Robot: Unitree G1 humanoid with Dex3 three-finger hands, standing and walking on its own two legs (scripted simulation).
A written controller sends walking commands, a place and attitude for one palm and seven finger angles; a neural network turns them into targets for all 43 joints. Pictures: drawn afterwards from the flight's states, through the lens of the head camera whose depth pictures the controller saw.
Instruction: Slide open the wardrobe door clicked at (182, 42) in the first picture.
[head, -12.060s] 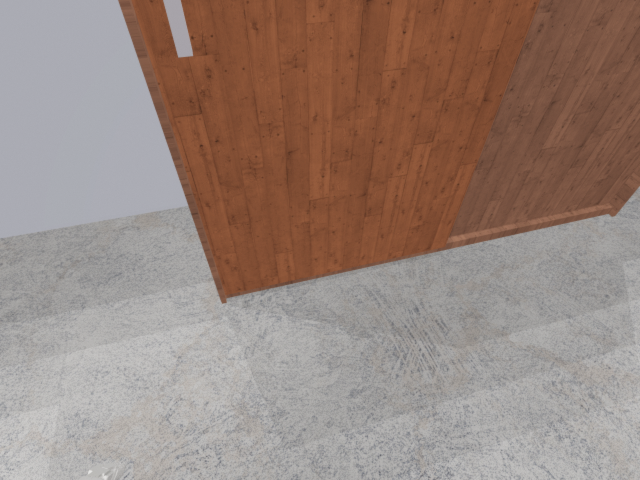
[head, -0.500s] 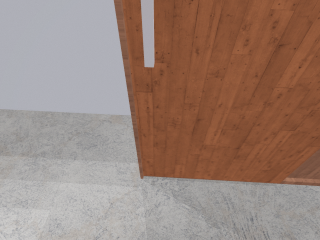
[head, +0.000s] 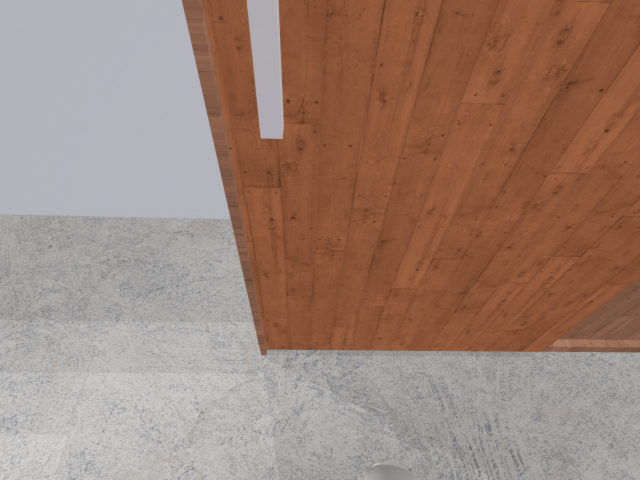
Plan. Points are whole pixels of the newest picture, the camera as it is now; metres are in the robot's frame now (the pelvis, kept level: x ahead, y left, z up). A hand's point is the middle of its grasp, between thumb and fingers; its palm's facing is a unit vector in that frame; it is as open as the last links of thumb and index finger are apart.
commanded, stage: come to a stop and stand still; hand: left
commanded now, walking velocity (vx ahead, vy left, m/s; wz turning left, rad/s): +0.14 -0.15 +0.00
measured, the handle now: (268, 45) +0.51 +0.08 +0.26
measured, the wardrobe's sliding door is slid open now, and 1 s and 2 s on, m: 0.00 0.00 0.00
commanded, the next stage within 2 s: none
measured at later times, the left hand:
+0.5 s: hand out of the picture +0.13 +0.13 -0.17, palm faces +0.11 -0.97 -0.23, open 7.3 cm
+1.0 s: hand out of the picture +0.04 +0.07 -0.17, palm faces +0.11 -0.98 -0.15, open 7.4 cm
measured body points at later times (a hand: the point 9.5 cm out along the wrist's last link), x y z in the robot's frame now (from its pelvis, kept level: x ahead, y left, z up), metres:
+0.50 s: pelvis +0.08 -0.06 +0.00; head +0.14 -0.05 +0.45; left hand +0.13 +0.18 -0.16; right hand +0.19 -0.27 -0.15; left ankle +0.07 +0.06 -0.73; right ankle +0.06 -0.16 -0.71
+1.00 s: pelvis +0.06 -0.09 +0.01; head +0.08 -0.08 +0.46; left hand +0.04 +0.12 -0.16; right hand +0.11 -0.32 -0.15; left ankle +0.04 +0.05 -0.73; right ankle +0.06 -0.16 -0.73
